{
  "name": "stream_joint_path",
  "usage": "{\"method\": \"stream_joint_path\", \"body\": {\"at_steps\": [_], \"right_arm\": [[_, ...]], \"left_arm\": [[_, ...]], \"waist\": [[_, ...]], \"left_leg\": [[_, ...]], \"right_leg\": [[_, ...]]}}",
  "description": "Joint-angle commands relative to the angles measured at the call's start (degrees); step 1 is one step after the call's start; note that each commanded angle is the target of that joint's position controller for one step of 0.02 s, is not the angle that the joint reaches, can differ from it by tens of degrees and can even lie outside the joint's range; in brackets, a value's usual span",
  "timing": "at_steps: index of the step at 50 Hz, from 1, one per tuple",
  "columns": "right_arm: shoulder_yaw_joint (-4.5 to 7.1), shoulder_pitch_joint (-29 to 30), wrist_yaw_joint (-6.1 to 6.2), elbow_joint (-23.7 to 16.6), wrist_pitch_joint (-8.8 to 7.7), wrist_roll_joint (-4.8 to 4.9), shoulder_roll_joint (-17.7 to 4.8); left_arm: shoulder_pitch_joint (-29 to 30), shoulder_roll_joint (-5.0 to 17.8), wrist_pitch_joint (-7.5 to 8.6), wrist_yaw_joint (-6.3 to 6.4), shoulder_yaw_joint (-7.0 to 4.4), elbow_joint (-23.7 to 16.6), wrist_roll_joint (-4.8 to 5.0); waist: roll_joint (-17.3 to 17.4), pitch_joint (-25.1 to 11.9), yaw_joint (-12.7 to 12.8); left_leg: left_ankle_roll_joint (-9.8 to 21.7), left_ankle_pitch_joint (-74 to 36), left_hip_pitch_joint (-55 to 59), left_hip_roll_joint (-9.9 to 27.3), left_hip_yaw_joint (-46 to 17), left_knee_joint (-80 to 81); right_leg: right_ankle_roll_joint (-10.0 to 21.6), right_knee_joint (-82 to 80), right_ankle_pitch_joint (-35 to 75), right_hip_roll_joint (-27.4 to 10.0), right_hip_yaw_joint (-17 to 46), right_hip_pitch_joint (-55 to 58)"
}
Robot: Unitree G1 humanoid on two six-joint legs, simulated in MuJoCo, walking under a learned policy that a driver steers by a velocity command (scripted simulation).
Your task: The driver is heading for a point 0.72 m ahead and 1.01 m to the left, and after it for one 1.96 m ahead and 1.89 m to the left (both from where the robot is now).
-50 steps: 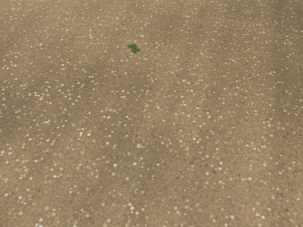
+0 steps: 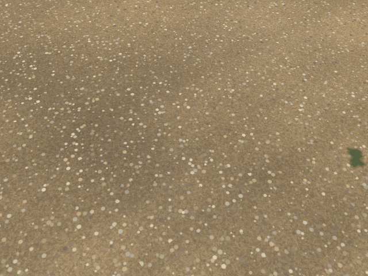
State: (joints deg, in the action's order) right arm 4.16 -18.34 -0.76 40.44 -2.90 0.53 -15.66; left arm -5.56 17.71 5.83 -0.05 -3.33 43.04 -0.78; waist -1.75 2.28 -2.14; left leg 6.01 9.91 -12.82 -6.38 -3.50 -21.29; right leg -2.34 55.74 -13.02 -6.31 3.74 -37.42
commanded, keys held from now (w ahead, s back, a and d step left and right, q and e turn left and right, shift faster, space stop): w+q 1.00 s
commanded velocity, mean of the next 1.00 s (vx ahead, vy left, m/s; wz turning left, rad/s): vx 0.50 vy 0.00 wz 0.60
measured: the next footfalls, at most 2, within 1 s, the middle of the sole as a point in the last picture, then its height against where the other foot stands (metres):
right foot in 0.24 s outside the picture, level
left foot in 0.76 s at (120, 264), level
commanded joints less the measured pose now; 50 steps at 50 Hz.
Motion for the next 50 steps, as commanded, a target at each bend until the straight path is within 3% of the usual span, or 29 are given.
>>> {"method": "stream_joint_path", "body": {"at_steps": [1, 4, 8, 10, 11, 12, 13, 14, 15, 16, 17, 19, 21, 24, 29, 33, 35, 36, 37, 38, 39, 40, 41, 42, 43, 44, 45, 47, 50], "right_arm": [[2.69, 2.28, 1.26, -4.46, -1.03, 0.39, -9.94], [2.81, -0.77, 1.57, -3.27, -0.6, 0.7, -10.3], [2.64, -3.4, 1.78, -2.02, 0.06, 1.07, -9.59], [2.71, -2.75, 1.95, -2.11, 0.53, 0.95, -9.61], [2.38, -1.79, 1.94, -2.46, 0.71, 0.93, -8.69], [1.44, -1.09, 1.76, -3.25, 0.56, 0.6, -6.16], [0.49, -3.72, 1.79, -4.68, 0.23, 0.55, -3.16], [-0.06, -9.41, 1.86, -5.52, -0.23, 1.52, -3.27], [1.11, -6.82, 1.85, -4.35, -0.02, 1.96, -8.69], [1.61, -1.05, 1.76, -5.16, 0.39, 1.45, -10.46], [1.65, 1.67, 1.69, -5.85, 0.55, 0.74, -9.82], [1.72, 1.9, 1.13, -6.18, 1.03, 1.0, -7.64], [1.29, 1.94, 0.93, -6.45, 1.64, 1.28, -5.43], [0.87, 4.89, 0.83, -7.57, 1.81, 0.71, -4.47], [0.06, 12.72, -0.91, -8.82, 0.84, 0.78, -3.12], [0.01, 17.84, -2.27, -11.15, 0.82, 1.1, -3.35], [0.87, 16.54, -2.55, -11.63, 1.03, 0.76, -5.07], [1.72, 13.3, -2.47, -11.14, 1.26, 0.57, -6.6], [3.16, 5.38, -2.21, -9.14, 1.44, 0.65, -8.84], [5.17, -4.95, -1.29, -6.34, 1.9, 0.87, -12.53], [6.24, -6.35, -0.28, -5.9, 1.93, 1.41, -19.44], [5.28, -7.37, -0.75, -8.25, 0.8, 1.17, -18.3], [3.97, -6.45, -1.16, -7.33, -0.08, 0.51, -13.89], [3.4, -3.88, -1.12, -6.92, -0.6, 0.6, -12.27], [2.72, 0.32, -1.0, -7.4, -0.71, 0.62, -10.45], [2.16, 3.37, -0.8, -8.15, -0.71, 0.13, -9.09], [1.93, 4.91, -0.58, -8.66, -0.67, -0.32, -8.78], [2.01, 5.12, -0.01, -8.0, -0.96, -0.11, -9.17], [2.36, 3.05, 1.13, -6.44, -0.85, 0.15, -10.51]], "left_arm": [[2.32, 3.02, 0.08, -0.01, -0.6, -4.0, -0.31], [8.01, 2.37, 0.53, -0.77, -0.14, -5.8, 0.48], [10.05, 4.78, 1.33, -1.6, -0.95, -7.44, 1.11], [7.33, 5.81, 1.85, -1.67, -1.61, -7.17, 1.26], [2.91, 6.51, 2.12, -1.43, -2.24, -6.1, 1.13], [-3.57, 8.53, 2.46, -1.05, -3.1, -5.27, 0.23], [-12.09, 12.64, 2.39, -0.55, -4.18, -4.6, -0.8], [-15.8, 13.27, 1.46, -1.14, -4.54, -2.7, -0.06], [-13.99, 8.03, 1.02, -1.02, -3.22, -3.67, 1.01], [-11.32, 5.74, 0.4, -0.67, -2.51, -4.13, 0.99], [-8.59, 5.06, 0.02, -0.56, -2.09, -4.25, 0.35], [-6.05, 3.41, 0.09, -0.38, -1.51, -3.67, -0.15], [-6.02, 3.67, 0.68, -0.4, -1.76, -2.75, 0.34], [-7.14, 5.93, 1.01, -0.27, -2.58, -1.14, 0.34], [-8.53, 7.83, 0.01, 0.18, -2.94, 0.54, 0.75], [-11.34, 10.05, -1.2, 0.22, -3.57, 2.1, 1.89], [-11.06, 11.69, -1.92, 0.44, -4.06, 2.2, 2.51], [-10.91, 12.61, -2.35, 0.67, -4.34, 2.13, 2.79], [-10.13, 12.61, -2.82, 0.9, -4.27, 1.91, 3.04], [-10.79, 10.71, -2.75, 1.21, -3.48, 1.43, 2.42], [-15.5, 2.5, -1.86, 0.58, -0.79, -1.56, -0.79], [-12.64, 3.71, 0.44, -0.09, -0.11, -3.58, 0.64], [-5.53, 8.5, 1.7, -0.61, -1.39, -5.01, 3.16], [-3.93, 7.73, 2.36, -0.58, -0.99, -5.7, 3.21], [-4.2, 7.41, 2.41, -0.13, -0.99, -4.84, 1.72], [-5.18, 8.05, 1.95, 0.0, -1.43, -4.49, 0.74], [-5.97, 8.1, 1.24, -0.16, -1.59, -4.3, 0.48], [-6.3, 6.46, 0.15, -0.2, -1.29, -4.1, 0.0], [-0.85, 4.15, -0.48, -0.15, -0.44, -5.63, -0.28]], "waist": [[4.4, -2.85, 1.24], [5.84, -2.01, -1.31], [7.23, -2.01, -1.63], [9.36, -2.59, 0.06], [9.72, -4.24, 2.56], [8.34, -9.79, 5.75], [-0.78, -18.31, 7.31], [-17.47, -23.33, 5.33], [-10.29, -16.52, 6.41], [-5.09, -9.38, 7.19], [-2.16, -5.41, 5.94], [-4.07, -2.12, 3.28], [-4.84, -1.61, 2.74], [-2.7, -1.29, 2.99], [-1.84, 0.37, 5.84], [-2.08, 2.4, 6.95], [-3.38, 0.77, 4.89], [-4.33, -1.76, 2.6], [-3.62, -5.93, -2.2], [-1.0, -11.12, -7.02], [15.72, -15.26, -1.93], [14.86, -26.37, -3.34], [8.31, -19.52, -5.58], [6.55, -13.12, -3.69], [2.9, -9.26, -0.89], [3.71, -7.4, 1.41], [4.66, -6.58, 2.79], [4.27, -5.58, 3.65], [4.29, -3.16, 2.19]], "left_leg": [[9.12, -12.86, -1.9, 12.24, -11.04, 8.17], [7.03, -7.44, -2.65, 11.39, -11.47, 7.12], [6.06, -4.49, 3.66, 13.89, -17.92, 1.38], [5.16, -6.41, 5.63, 14.36, -20.73, -2.1], [3.96, -8.95, 5.13, 12.69, -20.39, -5.55], [1.95, -9.9, 1.72, 9.73, -17.69, -14.96], [-1.95, 0.66, -13.11, 3.7, -10.8, -33.2], [-4.24, 25.63, -28.06, 1.12, -7.1, -47.33], [-4.93, 22.05, -33.6, 5.34, -8.23, -53.74], [-5.26, 16.99, -34.3, 7.26, -5.81, -54.56], [-5.28, 13.12, -32.29, 9.01, -4.58, -52.71], [-5.0, 9.45, -27.79, 11.87, -4.13, -48.83], [-5.38, 7.89, -27.14, 12.68, -2.8, -46.53], [-6.38, 2.4, -29.9, 13.46, -2.71, -40.68], [-5.83, -10.52, -26.91, 12.45, 1.56, -24.54], [-3.74, -7.44, -25.43, 11.13, 4.77, -17.11], [-1.51, -1.52, -20.84, 8.28, 7.45, -15.29], [-0.14, 1.32, -15.64, 5.97, 9.13, -14.85], [1.78, -0.57, -4.99, 3.28, 10.41, -11.57], [4.15, -3.11, 12.08, 3.33, 6.85, -10.06], [12.29, -2.39, 32.59, 19.0, -20.42, -9.47], [19.75, 10.49, 39.12, 26.23, -45.67, 1.56], [15.7, 8.72, 35.32, 24.47, -38.38, 4.01], [13.74, 4.56, 27.28, 22.26, -31.06, 4.0], [11.98, -1.23, 18.68, 19.9, -25.3, 4.01], [11.36, -6.98, 12.08, 18.17, -21.4, 4.98], [11.24, -9.5, 8.0, 17.09, -19.85, 6.29], [11.67, -14.1, 3.13, 16.08, -16.87, 7.62], [10.3, -14.18, -0.87, 13.49, -12.65, 8.12]], "right_leg": [[-1.3, -11.16, 11.62, 1.89, -0.89, 2.63], [-1.02, -21.17, 18.84, 4.77, -1.4, 6.91], [0.6, -26.92, 14.44, 6.03, 0.5, 8.15], [2.13, -28.33, 8.93, 6.56, 0.09, 11.89], [3.46, -30.87, 9.32, 6.91, -1.05, 18.1], [6.19, -29.84, 9.81, 2.55, 2.04, 29.95], [12.15, -29.34, 6.6, -9.41, 16.81, 50.01], [17.78, -35.55, -6.63, -18.28, 39.8, 59.93], [16.02, -37.53, -17.05, -17.39, 38.06, 55.34], [13.8, -38.56, -14.84, -15.13, 28.87, 47.28], [12.89, -40.01, -8.86, -12.78, 22.6, 39.8], [12.05, -43.07, -0.77, -9.17, 13.51, 31.35], [12.8, -45.4, 4.15, -8.48, 7.93, 29.27], [13.9, -46.82, 11.6, -9.47, 2.42, 30.94], [11.37, -46.72, 16.39, -7.56, -7.95, 33.62], [10.08, -45.2, 19.88, -9.77, -11.06, 39.07], [9.0, -39.57, 35.92, -10.22, -13.24, 41.8], [8.38, -33.55, 45.98, -9.97, -14.44, 42.4], [7.14, -23.09, 51.01, -8.59, -16.25, 40.15], [4.91, -8.38, 43.29, -6.55, -16.96, 29.81], [1.42, 13.04, -8.95, 1.53, -15.64, 4.23], [0.94, 24.25, -22.8, 7.91, -1.52, -6.2], [2.0, 24.65, -17.02, 4.7, 1.42, -11.67], [2.87, 20.08, -11.99, 2.56, 0.86, -11.23], [2.54, 15.31, -8.68, 0.5, 0.91, -7.45], [2.09, 11.71, -6.63, -0.71, 1.18, -3.0], [1.61, 10.06, -5.47, -1.0, 1.11, -0.03], [0.03, 5.67, -3.82, -0.57, -0.11, 1.85], [-1.86, -5.06, 5.61, 1.09, -0.98, 1.82]]}}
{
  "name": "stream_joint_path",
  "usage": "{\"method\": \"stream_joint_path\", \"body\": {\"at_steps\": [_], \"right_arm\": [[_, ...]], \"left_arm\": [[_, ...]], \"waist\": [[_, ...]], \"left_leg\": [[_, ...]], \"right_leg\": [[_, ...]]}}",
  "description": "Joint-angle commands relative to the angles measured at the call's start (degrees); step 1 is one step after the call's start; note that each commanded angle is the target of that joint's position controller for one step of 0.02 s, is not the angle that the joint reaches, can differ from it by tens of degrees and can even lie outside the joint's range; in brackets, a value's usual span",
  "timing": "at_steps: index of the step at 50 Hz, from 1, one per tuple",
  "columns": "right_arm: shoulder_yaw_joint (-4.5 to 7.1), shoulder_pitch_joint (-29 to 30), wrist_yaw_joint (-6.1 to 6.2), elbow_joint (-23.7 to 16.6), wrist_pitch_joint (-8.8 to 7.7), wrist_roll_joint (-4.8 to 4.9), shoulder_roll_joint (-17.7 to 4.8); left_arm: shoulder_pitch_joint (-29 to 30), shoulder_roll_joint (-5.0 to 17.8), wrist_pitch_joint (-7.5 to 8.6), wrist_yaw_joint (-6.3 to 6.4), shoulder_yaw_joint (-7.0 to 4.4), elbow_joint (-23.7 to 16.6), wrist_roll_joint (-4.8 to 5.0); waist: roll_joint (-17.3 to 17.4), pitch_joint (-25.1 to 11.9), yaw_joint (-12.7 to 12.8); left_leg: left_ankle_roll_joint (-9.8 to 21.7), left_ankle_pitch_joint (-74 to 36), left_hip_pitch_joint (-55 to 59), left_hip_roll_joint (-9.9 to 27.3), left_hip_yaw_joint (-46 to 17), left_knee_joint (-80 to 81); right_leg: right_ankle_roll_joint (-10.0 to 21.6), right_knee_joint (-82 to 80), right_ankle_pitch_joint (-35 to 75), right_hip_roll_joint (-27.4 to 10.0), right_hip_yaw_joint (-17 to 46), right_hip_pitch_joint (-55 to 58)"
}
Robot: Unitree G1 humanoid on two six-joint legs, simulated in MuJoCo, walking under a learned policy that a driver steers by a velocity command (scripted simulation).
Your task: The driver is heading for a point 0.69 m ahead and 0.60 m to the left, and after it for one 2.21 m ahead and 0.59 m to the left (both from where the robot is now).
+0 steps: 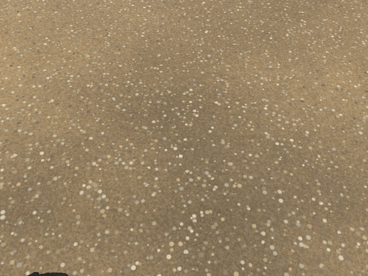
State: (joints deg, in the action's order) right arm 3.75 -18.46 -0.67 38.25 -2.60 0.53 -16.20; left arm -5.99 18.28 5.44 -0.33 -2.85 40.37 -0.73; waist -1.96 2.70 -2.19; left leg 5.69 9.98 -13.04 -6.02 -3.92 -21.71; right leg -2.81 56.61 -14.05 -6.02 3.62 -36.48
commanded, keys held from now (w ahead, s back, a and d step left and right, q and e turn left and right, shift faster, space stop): w+q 0.62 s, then w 0.38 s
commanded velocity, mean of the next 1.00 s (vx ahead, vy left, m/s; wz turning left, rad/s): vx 0.50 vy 0.00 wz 0.48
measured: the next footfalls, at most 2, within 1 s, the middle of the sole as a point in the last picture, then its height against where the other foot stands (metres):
right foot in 0.24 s outside the picture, level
left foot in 0.76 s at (118, 262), level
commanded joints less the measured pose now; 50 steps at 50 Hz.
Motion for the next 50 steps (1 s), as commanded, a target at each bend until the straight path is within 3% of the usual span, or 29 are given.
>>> {"method": "stream_joint_path", "body": {"at_steps": [1, 4, 7, 9, 11, 12, 13, 14, 15, 16, 17, 18, 20, 22, 26, 29, 33, 35, 36, 37, 38, 39, 40, 41, 42, 43, 44, 46, 50], "right_arm": [[2.79, 2.49, 1.26, -3.82, -1.0, 0.3, -10.02], [2.95, -0.2, 1.61, -2.4, -0.58, 0.66, -10.54], [2.87, -2.46, 1.68, -0.96, -0.21, 1.11, -10.09], [2.89, -2.39, 1.83, -0.63, 0.14, 1.04, -9.84], [2.52, -1.2, 1.8, -0.88, 0.53, 0.88, -8.5], [1.47, -0.99, 1.59, -1.53, 0.38, 0.48, -5.63], [0.35, -5.71, 1.63, -2.86, 0.08, 0.76, -2.19], [0.16, -9.1, 1.74, -3.57, -0.34, 1.72, -3.96], [1.47, -5.62, 1.73, -2.55, -0.13, 2.07, -9.12], [1.85, -0.34, 1.67, -3.33, 0.24, 1.45, -10.36], [1.9, 2.25, 1.58, -3.99, 0.41, 0.82, -9.63], [2.08, 3.08, 1.36, -4.21, 0.62, 0.62, -8.71], [1.73, 2.0, 0.96, -3.97, 1.26, 1.21, -6.13], [1.34, 3.64, 0.89, -4.76, 1.63, 0.95, -4.68], [0.84, 7.53, 0.12, -5.43, 1.26, 0.77, -3.73], [0.26, 13.45, -1.1, -6.56, 0.63, 0.77, -2.62], [0.05, 18.56, -2.31, -8.85, 0.51, 0.99, -2.42], [0.83, 17.07, -2.42, -9.14, 0.5, 0.5, -3.98], [1.76, 13.07, -2.29, -8.32, 0.59, 0.16, -5.68], [3.28, 4.15, -1.89, -5.67, 0.71, 0.21, -8.11], [4.9, -5.38, -0.93, -3.04, 1.17, 0.36, -11.79], [5.72, -6.16, -0.33, -2.55, 0.97, 0.5, -18.66], [4.26, -7.61, -0.5, -3.83, 0.3, 0.57, -14.26], [3.26, -5.29, -0.83, -2.87, -0.43, 0.04, -11.56], [2.77, -2.04, -0.86, -2.58, -0.85, 0.27, -10.2], [2.15, 1.57, -0.84, -2.56, -1.03, 0.1, -8.22], [1.44, 3.93, -0.81, -2.95, -1.29, -0.51, -6.39], [1.38, 5.37, -0.71, -2.67, -1.97, -0.62, -6.2], [1.66, 4.16, 0.11, -0.11, -2.77, -0.51, -7.76]], "left_arm": [[1.87, 2.95, -0.04, 0.0, -0.63, -3.45, -0.25], [7.95, 2.31, 0.46, -0.71, -0.21, -4.91, 0.45], [9.87, 4.12, 1.04, -1.32, -0.89, -5.96, 1.06], [8.56, 5.31, 1.43, -1.52, -1.56, -5.96, 1.19], [1.84, 6.4, 1.87, -1.17, -2.62, -4.42, 1.07], [-4.79, 8.42, 2.2, -0.78, -3.47, -3.68, 0.14], [-12.72, 13.13, 2.08, -0.3, -4.61, -2.92, -1.06], [-15.72, 12.66, 1.32, -0.94, -4.79, -1.22, 0.08], [-13.01, 7.62, 0.97, -0.81, -3.47, -2.22, 0.89], [-10.55, 5.59, 0.37, -0.45, -2.83, -2.57, 0.73], [-8.04, 4.56, 0.05, -0.32, -2.35, -2.41, 0.29], [-6.56, 3.34, 0.06, -0.17, -1.94, -2.04, -0.02], [-5.82, 2.86, 0.53, -0.05, -1.91, -1.3, 0.12], [-6.5, 4.18, 1.06, -0.03, -2.43, -0.14, 0.4], [-7.26, 6.28, 0.81, 0.18, -3.11, 1.58, 0.35], [-8.69, 7.46, 0.14, 0.51, -3.3, 2.7, 0.74], [-12.31, 9.37, -1.04, 0.36, -3.79, 4.84, 2.04], [-12.53, 10.93, -1.65, 0.36, -4.13, 5.47, 2.71], [-12.23, 11.73, -1.98, 0.48, -4.24, 5.68, 2.92], [-11.7, 11.12, -2.3, 0.68, -3.81, 5.82, 2.96], [-12.19, 8.78, -2.03, 0.94, -2.67, 5.26, 1.83], [-18.05, 0.98, -0.97, 0.19, 0.09, 2.28, -0.08], [-14.31, 4.87, 0.67, -0.28, -0.46, 3.02, 1.69], [-8.24, 7.94, 1.34, -0.59, -1.46, 0.99, 3.93], [-6.29, 6.95, 1.74, -0.37, -1.04, 0.38, 3.62], [-5.68, 6.73, 1.73, -0.06, -1.17, 0.83, 2.21], [-7.02, 6.88, 1.13, -0.13, -1.45, 1.42, 1.74], [-9.64, 5.22, -0.22, -0.38, -1.26, 2.39, 1.6], [-4.42, 3.01, -1.39, -0.17, -0.62, 1.01, 0.67]], "waist": [[5.03, -3.08, 1.35], [6.02, -2.15, -1.25], [6.87, -2.07, -1.74], [8.41, -2.27, -0.71], [9.52, -4.33, 2.99], [7.42, -10.15, 6.12], [-4.03, -19.4, 6.58], [-17.54, -22.53, 5.53], [-9.38, -14.52, 6.63], [-4.75, -8.64, 6.93], [-2.46, -4.63, 5.74], [-3.15, -2.59, 4.43], [-5.08, -1.76, 3.11], [-3.8, -1.2, 3.05], [-1.97, -1.16, 3.87], [-1.58, 0.45, 6.14], [-1.36, 2.48, 7.13], [-2.64, 0.73, 4.79], [-3.37, -2.15, 1.84], [-2.43, -6.92, -3.33], [0.41, -12.23, -7.54], [16.26, -18.78, -1.5], [11.57, -26.4, -4.82], [9.13, -17.77, -5.51], [6.92, -12.32, -3.41], [5.11, -8.73, -1.34], [5.79, -7.31, 0.87], [5.82, -6.66, 2.99], [4.17, -2.07, 2.48]], "left_leg": [[9.58, -12.34, -1.42, 12.01, -11.18, 8.27], [7.51, -6.7, -2.71, 10.97, -11.36, 7.25], [6.66, -3.26, 1.11, 12.81, -15.98, 3.44], [5.84, -3.31, 3.91, 13.92, -19.33, 0.08], [3.93, -6.52, 3.75, 11.99, -19.79, -5.55], [1.88, -6.31, 0.24, 8.95, -16.85, -16.03], [-2.41, 7.44, -15.42, 2.19, -9.3, -35.45], [-4.21, 24.74, -28.9, 1.57, -6.47, -48.7], [-4.88, 20.57, -33.4, 5.11, -7.53, -53.99], [-5.12, 16.0, -33.4, 7.12, -5.12, -54.57], [-5.19, 12.64, -31.57, 8.74, -4.17, -52.2], [-5.06, 10.38, -29.64, 10.44, -4.21, -49.5], [-5.1, 8.38, -26.18, 11.87, -2.83, -46.75], [-5.62, 5.95, -27.65, 12.46, -2.36, -43.7], [-6.18, -4.11, -28.98, 12.75, -1.28, -33.1], [-5.56, -10.88, -26.14, 11.81, 2.18, -23.18], [-3.28, -7.15, -23.86, 10.24, 4.71, -15.66], [-0.97, -1.1, -18.52, 7.2, 6.87, -13.44], [0.47, 0.61, -12.08, 5.09, 8.17, -12.0], [2.33, -3.27, 0.95, 2.71, 9.22, -8.16], [4.32, -5.68, 18.27, 6.42, 2.57, -9.1], [14.09, 2.29, 37.16, 23.07, -28.28, -6.13], [16.73, 6.31, 37.91, 27.48, -41.36, 1.78], [13.85, 2.08, 32.55, 25.34, -31.61, 2.72], [11.82, -2.79, 24.59, 22.79, -24.14, 2.87], [10.48, -7.62, 17.15, 20.87, -19.03, 3.89], [9.9, -11.28, 11.68, 19.22, -15.6, 5.74], [10.63, -12.93, 6.52, 18.68, -13.15, 9.24], [10.0, -14.87, 2.98, 17.01, -6.37, 13.13]], "right_leg": [[-1.53, -10.66, 10.8, 1.67, -0.95, 1.94], [-1.37, -21.27, 18.64, 4.58, -1.23, 6.54], [-0.15, -26.06, 17.57, 5.47, 0.54, 8.05], [1.26, -27.55, 12.59, 5.75, 1.02, 9.89], [3.57, -30.71, 10.25, 6.24, -0.69, 18.96], [6.42, -29.72, 9.97, 1.32, 3.04, 30.87], [13.39, -30.9, 4.27, -11.72, 21.02, 51.69], [18.43, -37.64, -11.79, -19.23, 42.77, 57.86], [16.46, -39.96, -20.05, -17.57, 38.71, 51.78], [14.16, -40.27, -16.35, -15.24, 29.48, 44.59], [13.27, -41.56, -9.36, -12.63, 22.57, 37.48], [12.65, -42.89, -4.19, -10.53, 17.42, 33.1], [12.44, -45.55, 1.74, -8.59, 10.38, 28.87], [13.56, -47.21, 7.29, -9.1, 6.06, 28.75], [13.31, -47.92, 15.74, -8.82, -2.21, 32.11], [11.73, -47.96, 17.25, -7.89, -7.97, 33.07], [10.98, -46.7, 21.38, -10.2, -10.36, 37.91], [10.44, -41.51, 37.74, -10.98, -11.72, 40.54], [9.77, -35.18, 47.07, -10.6, -12.91, 40.86], [8.33, -24.81, 50.75, -8.85, -15.0, 37.42], [6.11, -10.29, 38.29, -6.74, -15.53, 25.28], [2.21, 12.05, -11.64, 3.04, -13.66, 0.68], [2.33, 20.5, -20.21, 5.17, -1.14, -4.06], [3.07, 21.62, -16.14, 2.69, -0.25, -8.93], [3.79, 17.65, -11.37, 0.19, -0.65, -8.42], [3.58, 13.54, -7.96, -1.58, -0.87, -6.02], [3.43, 11.22, -5.44, -2.84, -0.31, -2.0], [2.43, 8.32, -3.12, -3.18, -0.52, 1.63], [0.1, -2.79, 7.39, -3.06, -1.1, -1.4]]}}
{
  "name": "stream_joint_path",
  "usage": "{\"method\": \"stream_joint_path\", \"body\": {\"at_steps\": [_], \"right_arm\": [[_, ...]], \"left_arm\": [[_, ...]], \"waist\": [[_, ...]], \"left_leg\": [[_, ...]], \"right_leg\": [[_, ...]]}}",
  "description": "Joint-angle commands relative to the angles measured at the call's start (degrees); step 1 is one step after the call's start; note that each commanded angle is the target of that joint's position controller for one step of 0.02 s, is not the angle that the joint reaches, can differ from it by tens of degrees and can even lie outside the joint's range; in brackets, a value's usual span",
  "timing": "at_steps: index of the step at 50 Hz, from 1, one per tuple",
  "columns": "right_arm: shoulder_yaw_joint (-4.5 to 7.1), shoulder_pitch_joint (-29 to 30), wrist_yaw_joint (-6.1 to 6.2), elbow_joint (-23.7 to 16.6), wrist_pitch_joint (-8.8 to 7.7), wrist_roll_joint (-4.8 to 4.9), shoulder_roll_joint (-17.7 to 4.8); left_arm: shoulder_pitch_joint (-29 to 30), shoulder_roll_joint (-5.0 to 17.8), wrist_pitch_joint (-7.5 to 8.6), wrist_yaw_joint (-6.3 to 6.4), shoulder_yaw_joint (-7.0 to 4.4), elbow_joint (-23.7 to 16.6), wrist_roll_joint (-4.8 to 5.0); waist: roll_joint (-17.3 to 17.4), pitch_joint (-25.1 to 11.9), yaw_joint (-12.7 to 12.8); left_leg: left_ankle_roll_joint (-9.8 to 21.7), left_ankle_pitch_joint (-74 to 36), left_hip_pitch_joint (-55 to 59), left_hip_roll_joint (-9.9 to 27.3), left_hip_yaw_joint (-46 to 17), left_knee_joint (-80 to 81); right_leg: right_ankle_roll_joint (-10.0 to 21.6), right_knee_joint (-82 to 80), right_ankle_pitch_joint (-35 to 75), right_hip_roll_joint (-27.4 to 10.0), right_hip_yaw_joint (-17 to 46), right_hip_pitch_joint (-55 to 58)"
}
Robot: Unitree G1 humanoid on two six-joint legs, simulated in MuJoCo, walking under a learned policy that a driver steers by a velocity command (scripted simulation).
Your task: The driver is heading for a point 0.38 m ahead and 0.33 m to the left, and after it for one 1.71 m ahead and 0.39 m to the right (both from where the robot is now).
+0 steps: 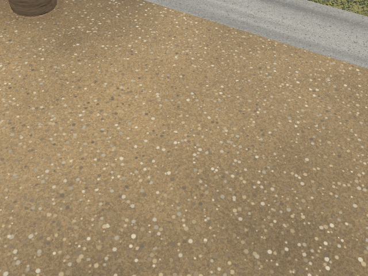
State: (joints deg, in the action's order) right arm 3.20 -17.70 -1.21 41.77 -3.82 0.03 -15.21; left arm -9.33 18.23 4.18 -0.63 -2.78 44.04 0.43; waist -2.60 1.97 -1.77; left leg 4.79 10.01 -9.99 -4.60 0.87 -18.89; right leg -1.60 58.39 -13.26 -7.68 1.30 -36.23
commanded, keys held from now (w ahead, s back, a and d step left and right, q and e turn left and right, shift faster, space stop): w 0.12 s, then w+q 0.18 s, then w+e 0.70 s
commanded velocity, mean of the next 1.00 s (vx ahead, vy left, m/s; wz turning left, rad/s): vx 0.50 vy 0.00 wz -0.15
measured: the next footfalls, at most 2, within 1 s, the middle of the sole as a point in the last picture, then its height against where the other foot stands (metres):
right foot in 0.28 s outside the picture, level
left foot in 0.74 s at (152, 251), level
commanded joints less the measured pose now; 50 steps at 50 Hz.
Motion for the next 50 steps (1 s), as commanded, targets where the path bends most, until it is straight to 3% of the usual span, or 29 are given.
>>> {"method": "stream_joint_path", "body": {"at_steps": [1, 4, 8, 11, 12, 13, 14, 15, 16, 17, 18, 19, 20, 23, 25, 28, 32, 35, 36, 37, 38, 39, 40, 42, 43, 46, 50], "right_arm": [[2.16, 2.94, 0.87, -3.1, -1.46, 0.05, -8.81], [2.26, 0.33, 1.21, -1.23, -1.21, 0.37, -9.8], [2.54, -4.2, 1.24, 1.86, -0.49, 1.1, -10.69], [2.96, -4.27, 1.75, 2.9, 0.51, 1.22, -11.49], [3.03, -3.4, 1.84, 2.88, 0.82, 1.18, -11.81], [2.59, -2.92, 1.87, 2.81, 1.04, 0.85, -10.87], [1.42, -2.78, 1.93, 1.62, 1.04, -0.04, -8.04], [-0.37, -12.01, 1.69, 1.0, -0.07, 0.63, -1.58], [0.36, -9.84, 1.55, 2.06, -0.8, 1.59, -5.7], [1.55, -3.77, 1.43, 0.42, -1.09, 2.63, -9.67], [1.34, 0.64, 1.54, -1.03, -1.23, 2.09, -9.51], [1.35, 2.97, 1.6, -1.77, -1.24, 0.9, -8.92], [1.51, 2.12, 1.62, -1.63, -1.02, 0.4, -8.13], [0.8, 0.84, 1.55, -1.18, -0.41, 0.0, -5.05], [0.16, 5.12, 1.52, -2.5, -0.58, -0.4, -4.08], [-0.44, 11.59, 0.89, -3.58, -1.22, -0.09, -3.47], [-0.09, 17.37, 0.08, -5.02, -2.08, 0.74, -5.22], [1.0, 14.64, 0.06, -4.26, -2.72, 0.99, -7.57], [1.73, 10.23, 0.38, -2.86, -2.78, 0.85, -8.68], [2.77, 3.08, 0.9, -1.77, -2.98, 0.01, -11.28], [4.1, -3.21, 1.39, -1.11, -2.39, -0.87, -16.51], [3.95, -5.57, 0.89, 0.1, -1.85, -0.68, -15.63], [2.71, -2.53, 0.71, -0.46, -2.01, -0.21, -11.18], [1.3, 3.63, 0.61, -0.58, -2.07, -0.26, -6.64], [0.98, 5.61, 0.65, -0.31, -2.11, -0.55, -5.34], [1.54, 6.54, 0.98, 0.93, -2.78, -0.73, -6.08], [2.4, 5.48, 1.53, 2.71, -2.73, -0.68, -8.44]], "left_arm": [[0.58, 2.68, 0.01, -0.03, -0.52, -2.98, -0.48], [6.52, 1.41, 0.65, -0.77, 0.1, -4.23, -0.05], [12.41, 2.22, 1.25, -1.83, 0.04, -6.56, 0.22], [10.21, 4.03, 1.88, -2.3, -0.63, -6.61, -0.05], [6.91, 4.98, 2.11, -2.18, -1.14, -5.85, -0.12], [-0.35, 7.01, 2.25, -1.74, -2.32, -3.83, -0.24], [-10.04, 10.48, 2.26, -1.15, -3.38, -2.4, -1.0], [-14.93, 15.24, 1.67, -0.94, -4.65, -1.08, -1.43], [-17.19, 10.31, 1.4, -1.16, -3.47, -0.29, -0.43], [-13.52, 7.61, 1.35, -0.95, -2.57, -0.29, -0.06], [-9.27, 6.34, 1.13, -0.79, -2.03, -0.75, -0.24], [-5.96, 5.19, 1.03, -0.94, -1.58, -1.02, -0.63], [-4.03, 4.03, 1.24, -0.97, -1.18, -1.37, -1.07], [-3.6, 4.7, 1.6, -0.93, -1.45, -1.03, -0.2], [-4.56, 6.59, 1.46, -0.34, -2.17, -0.51, 0.14], [-6.74, 8.03, 0.81, 0.42, -2.81, 0.2, 0.61], [-11.11, 8.7, -0.19, 0.89, -3.18, 1.41, 1.41], [-10.86, 8.54, -0.95, 1.23, -3.27, 1.29, 1.18], [-11.12, 6.94, -1.12, 1.26, -2.78, 1.19, 0.89], [-10.8, 3.5, -1.03, 1.08, -1.63, 0.4, 0.34], [-14.45, -1.35, -0.37, 1.03, -0.21, -1.7, -0.13], [-15.91, 0.83, 0.23, 1.12, -0.48, -2.98, 1.48], [-13.22, 5.8, 0.13, 1.26, -1.91, -2.56, 2.15], [-9.34, 5.74, -0.61, 1.25, -2.41, -3.0, 1.52], [-8.71, 5.05, -1.11, 1.05, -2.62, -3.37, 1.26], [-7.4, 2.27, -2.45, 0.39, -2.27, -4.79, 1.27], [-2.84, 0.93, -2.8, -0.27, -1.72, -7.3, 0.96]], "waist": [[4.95, -0.77, 1.46], [5.22, 0.83, -1.06], [5.1, 2.63, -2.92], [6.83, 1.31, -0.65], [7.53, -0.56, 1.44], [6.93, -5.37, 5.16], [3.64, -14.18, 9.16], [-11.76, -23.75, 6.32], [-11.81, -25.36, 8.73], [-7.42, -15.37, 8.84], [-3.59, -9.76, 7.27], [-1.81, -5.21, 5.44], [-2.74, -3.9, 3.17], [-2.44, -2.91, 0.98], [-1.58, -1.52, 1.63], [-1.64, -0.64, 3.55], [-2.2, -0.5, 5.21], [-3.08, -1.59, 2.44], [-2.91, -3.43, 0.35], [0.12, -8.41, -3.11], [14.23, -16.17, -3.4], [21.99, -17.96, -3.09], [14.63, -11.17, -3.33], [10.03, -4.71, -1.15], [10.82, -2.89, 0.06], [9.48, -1.51, 1.3], [6.51, -0.39, 0.62]], "left_leg": [[10.02, -14.48, 0.04, 14.63, -9.43, 10.51], [8.01, -11.23, 0.23, 13.35, -6.36, 10.83], [7.5, -9.96, 6.35, 16.39, -8.96, 7.78], [5.91, -15.27, 10.7, 18.16, -11.94, 2.81], [5.08, -21.46, 10.61, 17.33, -11.85, -0.92], [3.56, -27.15, 8.39, 14.29, -10.08, -9.15], [1.3, -18.36, -0.85, 10.61, -7.74, -24.18], [-3.55, 12.17, -23.67, 1.49, -3.74, -46.55], [-3.74, 23.34, -30.02, 1.29, -10.59, -54.31], [-3.34, 20.09, -34.74, 3.86, -10.45, -56.99], [-3.0, 15.57, -34.54, 6.83, -7.45, -55.52], [-2.92, 12.08, -32.9, 8.89, -5.93, -51.99], [-2.86, 9.49, -28.91, 10.64, -6.26, -48.82], [-4.21, 7.97, -24.65, 11.08, -4.88, -40.98], [-5.52, 2.78, -24.17, 10.78, -4.2, -32.2], [-6.79, -7.7, -19.78, 8.52, -3.55, -19.66], [-7.17, -11.53, -16.0, 6.72, -4.52, -11.87], [-5.44, -7.63, -9.03, 6.46, -4.47, -8.14], [-4.25, -5.56, -2.48, 6.53, -3.79, -6.92], [-1.59, -3.0, 8.4, 11.95, -8.4, -6.8], [4.18, 3.13, 26.27, 25.07, -26.08, -4.68], [8.77, 17.46, 27.66, 29.68, -42.85, 1.74], [7.05, 21.35, 22.2, 27.23, -37.41, 3.25], [4.53, 9.75, 12.07, 22.35, -23.18, 4.79], [4.14, 4.71, 8.46, 20.76, -18.51, 6.13], [4.86, -4.74, 4.29, 19.75, -10.02, 9.43], [5.45, -11.41, 5.56, 19.98, -2.36, 10.78]], "right_leg": [[-1.17, -8.59, 10.55, -0.96, 0.95, -1.56], [-0.74, -19.82, 19.66, 1.34, -0.67, 1.22], [0.92, -26.64, 18.39, 3.11, 0.08, 0.34], [2.77, -29.72, 12.03, 4.47, 0.39, 3.99], [3.62, -30.74, 10.27, 5.83, -0.98, 9.38], [5.13, -31.42, 11.11, 6.77, -2.29, 20.38], [8.3, -27.9, 13.8, -0.68, 4.32, 37.41], [17.27, -31.42, 2.78, -15.57, 29.65, 60.03], [18.12, -39.73, -8.92, -15.73, 41.5, 59.87], [15.76, -41.28, -13.02, -13.52, 33.79, 53.05], [14.6, -42.31, -9.87, -11.23, 27.36, 44.91], [14.87, -44.03, -4.17, -9.2, 23.08, 36.71], [14.76, -45.45, 0.93, -7.57, 20.2, 31.32], [16.25, -48.76, 8.37, -5.58, 15.22, 25.62], [16.29, -50.03, 10.41, -4.55, 12.11, 23.72], [14.39, -49.8, 10.07, -2.2, 8.56, 21.79], [12.88, -46.63, 5.68, -3.49, 11.51, 24.0], [10.59, -41.24, 2.06, -3.77, 14.43, 24.84], [9.31, -36.9, 2.66, -1.81, 13.82, 23.3], [7.21, -24.77, 1.11, 2.17, 10.97, 18.57], [3.49, -4.66, -13.87, 9.2, 3.22, 2.53], [2.94, 7.9, -21.76, 9.03, 4.28, -7.93], [3.08, 12.98, -16.83, 6.04, 6.59, -10.77], [2.52, 11.5, -8.04, 2.79, 5.33, -8.81], [2.19, 9.38, -5.45, 1.39, 5.42, -7.08], [1.13, 6.6, -0.93, 0.24, 4.27, -4.52], [0.42, -4.05, 7.37, 0.25, 3.58, -5.61]]}}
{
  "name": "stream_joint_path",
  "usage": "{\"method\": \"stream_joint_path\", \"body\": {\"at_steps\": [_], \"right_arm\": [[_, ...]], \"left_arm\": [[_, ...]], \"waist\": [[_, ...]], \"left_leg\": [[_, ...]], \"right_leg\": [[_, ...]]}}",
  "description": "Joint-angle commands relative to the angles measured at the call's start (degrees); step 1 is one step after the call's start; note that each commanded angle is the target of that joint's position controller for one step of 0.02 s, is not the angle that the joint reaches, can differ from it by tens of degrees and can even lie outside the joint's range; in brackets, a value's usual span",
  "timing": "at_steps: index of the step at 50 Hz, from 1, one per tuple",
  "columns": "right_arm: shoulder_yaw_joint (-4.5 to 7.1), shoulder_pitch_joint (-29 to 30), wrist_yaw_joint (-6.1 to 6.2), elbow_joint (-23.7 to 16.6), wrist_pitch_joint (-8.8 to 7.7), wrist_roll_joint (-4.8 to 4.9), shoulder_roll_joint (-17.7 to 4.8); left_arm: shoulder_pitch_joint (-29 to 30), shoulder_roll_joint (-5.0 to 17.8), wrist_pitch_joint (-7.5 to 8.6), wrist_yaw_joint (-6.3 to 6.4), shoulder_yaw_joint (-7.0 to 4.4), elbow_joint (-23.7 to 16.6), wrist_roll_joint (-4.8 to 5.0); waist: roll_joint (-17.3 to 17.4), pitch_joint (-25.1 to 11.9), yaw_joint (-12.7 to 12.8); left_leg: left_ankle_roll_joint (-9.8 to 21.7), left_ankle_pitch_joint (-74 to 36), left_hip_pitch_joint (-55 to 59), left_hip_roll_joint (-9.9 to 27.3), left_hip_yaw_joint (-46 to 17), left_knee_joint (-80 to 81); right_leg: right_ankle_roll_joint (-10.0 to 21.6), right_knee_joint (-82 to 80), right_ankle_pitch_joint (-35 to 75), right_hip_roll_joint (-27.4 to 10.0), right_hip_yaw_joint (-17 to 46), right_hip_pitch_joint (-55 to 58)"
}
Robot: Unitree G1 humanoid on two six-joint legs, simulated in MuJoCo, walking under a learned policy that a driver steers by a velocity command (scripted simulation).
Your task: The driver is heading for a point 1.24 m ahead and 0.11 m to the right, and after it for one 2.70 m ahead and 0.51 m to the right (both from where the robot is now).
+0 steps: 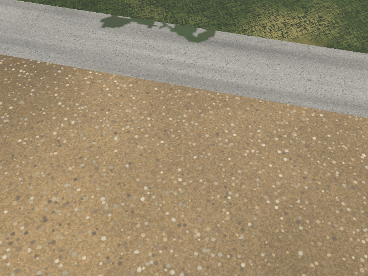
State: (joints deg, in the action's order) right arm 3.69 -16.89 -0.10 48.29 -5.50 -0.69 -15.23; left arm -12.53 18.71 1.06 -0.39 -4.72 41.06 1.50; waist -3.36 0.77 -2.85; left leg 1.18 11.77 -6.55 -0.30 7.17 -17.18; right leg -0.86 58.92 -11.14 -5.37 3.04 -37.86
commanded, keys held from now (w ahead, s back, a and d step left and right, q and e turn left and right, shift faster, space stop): w+e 0.36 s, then w+q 0.50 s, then q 0.14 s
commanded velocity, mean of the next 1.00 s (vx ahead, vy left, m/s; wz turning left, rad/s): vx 0.48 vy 0.00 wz -0.08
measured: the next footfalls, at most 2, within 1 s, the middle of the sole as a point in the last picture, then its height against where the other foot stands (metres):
right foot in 0.24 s outside the picture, level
left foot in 0.80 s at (181, 237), level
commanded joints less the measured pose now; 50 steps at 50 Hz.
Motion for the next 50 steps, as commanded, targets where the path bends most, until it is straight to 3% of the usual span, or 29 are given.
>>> {"method": "stream_joint_path", "body": {"at_steps": [1, 5, 8, 10, 11, 12, 13, 14, 15, 16, 17, 18, 20, 24, 29, 34, 36, 37, 38, 39, 40, 41, 42, 43, 44, 45, 46, 48, 50], "right_arm": [[2.02, 4.6, 0.53, -3.56, -0.89, 0.15, -8.91], [2.61, 1.84, 0.79, -2.04, -0.03, 0.93, -10.99], [3.19, 0.51, 0.72, -0.97, 0.99, 1.86, -12.48], [3.78, 0.9, 0.96, -1.03, 1.71, 2.43, -14.39], [3.95, 1.36, 1.08, -1.15, 2.19, 2.7, -14.97], [3.47, 1.44, 1.24, -1.35, 2.32, 2.61, -13.88], [1.84, -0.72, 1.11, -2.52, 1.94, 0.09, -9.29], [-0.04, -3.11, 0.5, -6.14, 0.13, -0.39, -4.3], [1.14, 3.26, -0.31, -6.66, -1.76, 1.78, -10.25], [1.19, 6.78, -0.65, -8.08, -2.62, 3.25, -10.74], [0.94, 6.84, -0.2, -7.55, -2.89, 2.29, -9.77], [1.31, 6.35, 0.25, -6.84, -2.63, 0.82, -10.17], [1.33, 2.82, -0.1, -5.14, -1.02, 0.71, -9.36], [0.29, 6.45, -0.05, -5.52, 0.65, 0.56, -6.28], [-0.61, 13.74, -1.24, -6.97, 0.14, 1.71, -4.85], [-0.82, 18.36, -2.93, -9.64, 0.01, 2.14, -4.95], [-0.72, 17.97, -3.72, -10.47, -0.07, 1.91, -5.15], [-0.38, 16.24, -3.87, -10.45, 0.04, 1.73, -5.85], [0.36, 13.02, -3.77, -10.01, 0.28, 1.54, -7.24], [1.65, 6.33, -3.5, -8.62, 0.48, 1.42, -9.45], [3.17, -2.27, -2.84, -7.11, 0.75, 1.52, -12.75], [4.79, -8.27, -2.2, -6.97, 0.9, 1.38, -18.94], [3.64, -9.03, -2.24, -6.81, 0.83, 2.25, -15.13], [2.71, -7.32, -1.94, -7.0, 1.0, 2.02, -12.2], [2.38, -3.27, -1.66, -8.25, 1.17, 1.63, -11.14], [1.98, 0.89, -1.51, -9.31, 1.42, 1.37, -10.1], [1.49, 3.36, -1.24, -10.35, 1.56, 0.85, -8.91], [1.67, 5.45, -0.77, -11.23, 1.93, 0.5, -9.33], [2.32, 5.98, -0.1, -11.1, 2.21, 0.62, -11.31]], "left_arm": [[1.84, 0.16, 0.45, -0.89, 0.41, -4.82, -0.11], [9.12, -0.4, 0.64, -2.29, 0.98, -7.74, -0.25], [11.61, 0.74, 0.42, -3.04, 0.65, -9.71, -0.26], [8.71, 2.74, 0.08, -3.09, -0.4, -9.87, -0.54], [2.82, 4.64, -0.13, -2.91, -1.57, -8.58, -0.49], [-6.9, 7.81, -0.48, -2.16, -3.49, -5.83, -0.3], [-13.84, 12.94, -1.18, -0.77, -5.02, -4.26, 0.18], [-9.51, 16.9, -0.29, -0.98, -4.78, -6.61, 0.17], [-10.45, 11.7, 0.69, -1.63, -3.33, -7.12, -0.12], [-9.04, 9.22, 1.55, -1.68, -2.53, -6.44, -0.57], [-5.68, 7.81, 2.03, -1.68, -2.03, -6.51, -0.59], [-2.24, 6.02, 2.21, -1.44, -1.51, -7.07, -0.94], [0.46, 3.84, 2.5, -0.94, -0.62, -7.68, -1.87], [-2.33, 5.3, 3.51, -0.14, -0.75, -4.79, -1.71], [-4.72, 6.02, 3.92, 0.26, -0.61, -1.8, -1.84], [-7.42, 6.39, 3.15, 0.34, -1.06, 1.82, -1.53], [-7.08, 6.94, 2.38, 0.78, -1.32, 2.33, -1.27], [-6.23, 7.59, 2.03, 1.1, -1.49, 2.14, -1.27], [-5.64, 8.38, 1.61, 1.51, -1.67, 1.87, -1.32], [-4.6, 8.6, 1.01, 1.96, -1.57, 1.49, -1.32], [-4.6, 7.9, 0.96, 2.57, -1.08, 0.76, -1.59], [-10.23, 2.34, 2.34, 1.88, 0.9, -1.89, -2.69], [-8.65, 1.88, 4.28, 0.93, 1.65, -1.41, -2.59], [-3.74, 5.5, 5.87, -0.14, 0.79, -2.94, -0.17], [0.1, 5.67, 6.72, -0.33, 1.02, -4.21, 0.35], [1.72, 5.71, 6.88, 0.01, 0.76, -4.47, -0.99], [1.22, 6.46, 6.29, 0.44, 0.15, -4.39, -2.14], [-1.92, 4.88, 4.64, 0.89, 0.3, -4.19, -2.59], [-2.21, 3.19, 3.53, 1.56, 0.86, -4.14, -2.59]], "waist": [[7.14, 1.17, 1.22], [6.09, 3.47, -1.25], [6.46, 4.17, -0.99], [8.39, 1.08, 1.76], [8.37, -2.37, 5.43], [6.8, -7.43, 10.44], [-3.72, -12.23, 11.36], [-14.01, -19.21, 5.24], [-4.92, -19.99, 9.88], [-3.24, -12.06, 9.17], [2.27, -6.99, 6.27], [2.34, -5.21, 4.08], [0.67, -4.69, 1.62], [0.85, -1.82, 2.83], [0.34, 1.66, 6.48], [1.31, 4.39, 8.18], [0.56, 3.48, 7.23], [-0.48, 1.75, 5.99], [-1.82, -1.25, 4.19], [-1.55, -5.43, 0.27], [0.72, -10.56, -3.95], [13.53, -18.77, -2.02], [15.05, -24.05, -2.93], [11.57, -17.24, -4.24], [7.32, -10.45, -3.04], [3.45, -5.09, -0.55], [3.29, -3.33, 1.62], [5.2, -3.28, 4.35], [6.18, -3.76, 4.98]], "left_leg": [[8.73, -13.84, 2.24, 15.28, -6.56, 9.2], [7.52, -14.8, 5.06, 15.94, -1.26, 8.85], [6.11, -21.91, 9.82, 17.3, 1.19, 5.44], [4.94, -41.33, 11.5, 17.1, 3.36, -2.59], [4.08, -48.94, 10.64, 16.12, 4.73, -11.42], [2.18, -47.02, 4.39, 13.89, 6.16, -24.2], [-0.61, -16.16, -12.15, 10.33, 6.25, -43.41], [-3.4, 22.57, -33.46, -2.13, -3.82, -61.27], [-2.23, 20.04, -39.14, 0.68, -13.18, -64.2], [-0.89, 15.15, -41.79, 2.9, -12.14, -61.76], [-0.67, 10.68, -38.91, 5.4, -12.11, -56.36], [-1.01, 8.0, -34.68, 7.11, -12.37, -51.12], [-1.92, 4.48, -28.95, 8.65, -11.52, -47.43], [-4.09, -5.68, -30.86, 9.06, -9.83, -37.7], [-2.43, -22.17, -29.22, 6.88, -8.23, -21.54], [0.38, -17.06, -34.59, 4.63, -8.84, -15.14], [1.98, -11.52, -33.9, 3.23, -7.38, -14.13], [2.98, -8.44, -30.62, 1.57, -5.65, -14.16], [4.06, -5.49, -25.51, -0.62, -3.6, -14.85], [5.6, -5.63, -16.17, -3.12, -1.96, -13.62], [8.36, -8.88, -0.61, -0.73, -7.4, -12.98], [19.18, -3.82, 23.26, 14.36, -35.28, -12.46], [23.08, 2.07, 31.08, 19.22, -54.49, -3.0], [19.63, 6.16, 27.29, 17.61, -47.11, -1.32], [17.56, -0.47, 18.38, 15.73, -39.79, -0.92], [16.24, -12.69, 8.8, 13.73, -33.81, -0.68], [15.58, -24.1, 2.07, 12.04, -29.19, -0.34], [15.86, -36.74, -5.46, 9.9, -24.78, 0.0], [15.13, -42.2, -9.84, 7.48, -20.57, -0.15]], "right_leg": [[-0.1, -8.0, 7.95, -1.82, 0.98, -3.07], [1.55, -17.8, 11.53, -0.72, -2.77, -1.06], [3.92, -21.47, 6.76, 0.64, -5.03, 0.09], [6.36, -22.06, 0.94, 4.36, -8.38, 7.14], [8.01, -23.52, 0.06, 7.02, -9.95, 15.12], [10.21, -26.47, 3.38, 9.34, -9.59, 29.88], [14.0, -26.94, 5.53, -0.78, 6.18, 46.95], [25.62, -38.08, -8.67, -13.28, 41.62, 59.9], [23.7, -43.26, -12.65, -13.95, 42.83, 59.14], [21.24, -43.09, -9.66, -12.06, 34.59, 52.89], [19.14, -42.95, -2.87, -9.27, 27.64, 43.84], [17.78, -43.14, 3.48, -7.12, 22.65, 37.26], [17.27, -45.35, 12.34, -5.75, 17.07, 30.76], [16.33, -48.56, 20.04, -4.52, 7.96, 27.91], [12.49, -51.59, 12.54, -3.58, 0.95, 29.61], [11.73, -49.32, 16.84, -7.89, -1.7, 41.47], [10.58, -45.56, 26.55, -8.97, -2.94, 45.3], [9.77, -42.14, 36.79, -8.76, -4.01, 46.09], [8.88, -36.86, 48.04, -8.27, -4.97, 46.65], [7.41, -27.07, 55.11, -6.62, -7.04, 44.83], [5.07, -13.39, 48.16, -4.85, -8.56, 35.07], [0.54, 10.2, 15.02, 4.33, -8.73, 10.19], [-0.04, 19.29, -20.91, 10.66, 0.86, -1.69], [1.28, 21.07, -18.09, 6.44, 4.59, -7.58], [1.81, 17.5, -14.0, 4.04, 3.42, -7.49], [1.25, 12.17, -11.91, 2.33, 2.35, -5.13], [0.41, 8.95, -10.98, 0.98, 1.98, -0.6], [-1.78, 4.64, -10.53, 1.13, 0.85, 4.43], [-3.6, -3.0, -6.52, 2.91, -0.93, 6.98]]}}
Velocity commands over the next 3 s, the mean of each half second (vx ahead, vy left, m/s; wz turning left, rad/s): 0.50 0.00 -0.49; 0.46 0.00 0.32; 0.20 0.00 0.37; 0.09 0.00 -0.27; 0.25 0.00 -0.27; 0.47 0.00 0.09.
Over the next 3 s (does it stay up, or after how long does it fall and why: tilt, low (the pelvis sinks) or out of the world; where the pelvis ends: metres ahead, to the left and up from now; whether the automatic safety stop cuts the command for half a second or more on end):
stays up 1.18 -0.15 -0.02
